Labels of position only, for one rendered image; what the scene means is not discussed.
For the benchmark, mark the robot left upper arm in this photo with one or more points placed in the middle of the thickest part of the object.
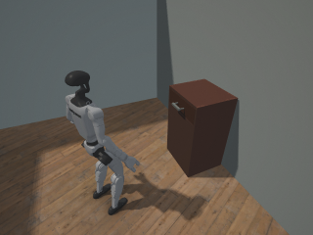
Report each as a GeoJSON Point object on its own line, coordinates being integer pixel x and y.
{"type": "Point", "coordinates": [69, 116]}

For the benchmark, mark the robot right hand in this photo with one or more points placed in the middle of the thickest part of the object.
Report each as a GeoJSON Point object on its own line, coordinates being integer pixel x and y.
{"type": "Point", "coordinates": [130, 163]}

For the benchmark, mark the right robot forearm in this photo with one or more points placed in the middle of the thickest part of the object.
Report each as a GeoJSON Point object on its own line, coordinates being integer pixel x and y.
{"type": "Point", "coordinates": [112, 148]}

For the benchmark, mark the robot right upper arm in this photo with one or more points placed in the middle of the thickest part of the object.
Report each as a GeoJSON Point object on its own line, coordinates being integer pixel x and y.
{"type": "Point", "coordinates": [96, 115]}

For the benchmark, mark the robot torso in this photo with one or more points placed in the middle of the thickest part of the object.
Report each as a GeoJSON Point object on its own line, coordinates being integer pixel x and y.
{"type": "Point", "coordinates": [85, 127]}

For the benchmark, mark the cabinet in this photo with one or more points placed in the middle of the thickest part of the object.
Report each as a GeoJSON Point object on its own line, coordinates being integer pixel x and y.
{"type": "Point", "coordinates": [200, 146]}

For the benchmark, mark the left robot shin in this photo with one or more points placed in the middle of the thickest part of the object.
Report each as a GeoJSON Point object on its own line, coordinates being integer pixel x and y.
{"type": "Point", "coordinates": [100, 177]}

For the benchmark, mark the drawer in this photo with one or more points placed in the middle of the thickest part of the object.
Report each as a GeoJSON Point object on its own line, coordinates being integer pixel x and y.
{"type": "Point", "coordinates": [188, 112]}

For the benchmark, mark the handle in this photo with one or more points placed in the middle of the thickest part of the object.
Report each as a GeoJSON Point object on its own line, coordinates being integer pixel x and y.
{"type": "Point", "coordinates": [176, 107]}

